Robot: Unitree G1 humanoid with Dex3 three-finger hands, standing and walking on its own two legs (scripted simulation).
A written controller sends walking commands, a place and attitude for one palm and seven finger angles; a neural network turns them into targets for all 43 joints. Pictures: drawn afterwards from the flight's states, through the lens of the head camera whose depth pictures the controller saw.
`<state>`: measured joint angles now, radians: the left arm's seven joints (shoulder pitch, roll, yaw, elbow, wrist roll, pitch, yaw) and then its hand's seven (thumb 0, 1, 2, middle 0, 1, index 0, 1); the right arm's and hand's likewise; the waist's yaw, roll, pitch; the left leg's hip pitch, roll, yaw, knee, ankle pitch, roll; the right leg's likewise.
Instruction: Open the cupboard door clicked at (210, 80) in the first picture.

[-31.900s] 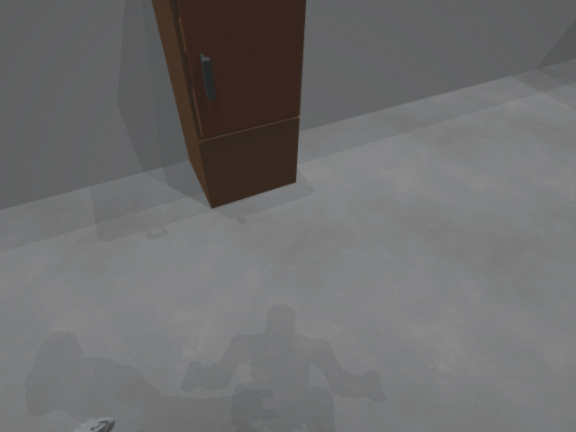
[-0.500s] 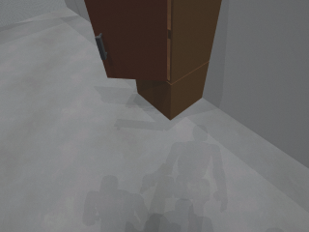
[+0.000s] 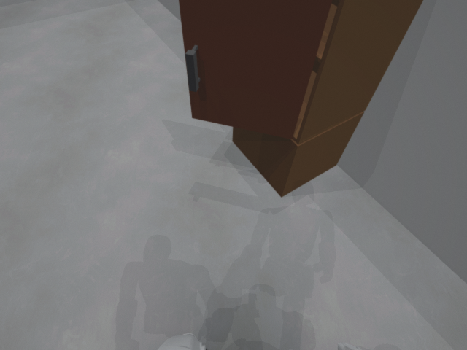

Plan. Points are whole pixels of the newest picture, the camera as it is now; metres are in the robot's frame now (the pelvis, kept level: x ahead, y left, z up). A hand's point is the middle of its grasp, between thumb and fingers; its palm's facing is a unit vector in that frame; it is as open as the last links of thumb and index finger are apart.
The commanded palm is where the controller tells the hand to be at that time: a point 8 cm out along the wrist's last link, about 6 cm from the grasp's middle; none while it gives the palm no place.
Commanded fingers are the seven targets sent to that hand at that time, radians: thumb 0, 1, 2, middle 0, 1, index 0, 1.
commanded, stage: take the last steps up to it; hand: left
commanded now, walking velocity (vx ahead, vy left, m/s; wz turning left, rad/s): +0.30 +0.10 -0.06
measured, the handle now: (194, 68) +0.92 +0.22 -0.08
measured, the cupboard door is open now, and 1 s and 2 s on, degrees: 42 42 42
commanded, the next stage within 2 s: come to a stop and stand still in 0.66 s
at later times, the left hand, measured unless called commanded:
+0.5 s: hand (155, 298) +0.21 +0.18 -0.13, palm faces +0.03 -0.97 -0.24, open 7.2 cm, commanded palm none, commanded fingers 0.00 0.90 0.90 -0.20 -0.30 -0.20 -0.30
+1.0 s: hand (138, 236) +0.35 +0.26 -0.17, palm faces +0.01 -0.98 -0.18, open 7.4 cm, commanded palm none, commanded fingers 0.00 0.90 0.90 -0.20 -0.30 -0.20 -0.30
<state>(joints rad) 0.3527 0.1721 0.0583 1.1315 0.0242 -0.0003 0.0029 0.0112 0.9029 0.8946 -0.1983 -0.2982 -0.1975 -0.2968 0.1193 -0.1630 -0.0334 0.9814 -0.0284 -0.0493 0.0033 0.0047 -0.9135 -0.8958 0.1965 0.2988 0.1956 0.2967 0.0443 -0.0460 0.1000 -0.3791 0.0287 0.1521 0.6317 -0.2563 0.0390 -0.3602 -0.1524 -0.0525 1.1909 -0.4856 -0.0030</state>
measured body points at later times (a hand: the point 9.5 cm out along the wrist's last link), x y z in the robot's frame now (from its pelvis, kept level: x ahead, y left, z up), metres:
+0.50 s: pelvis +0.18 -0.01 +0.03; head +0.21 -0.03 +0.48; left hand +0.21 +0.23 -0.11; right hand +0.18 -0.25 -0.14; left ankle +0.19 +0.15 -0.64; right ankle +0.16 -0.09 -0.72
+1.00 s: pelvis +0.32 +0.08 +0.02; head +0.37 +0.10 +0.46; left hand +0.35 +0.31 -0.15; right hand +0.41 -0.15 -0.12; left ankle +0.37 +0.17 -0.72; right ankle +0.29 -0.04 -0.65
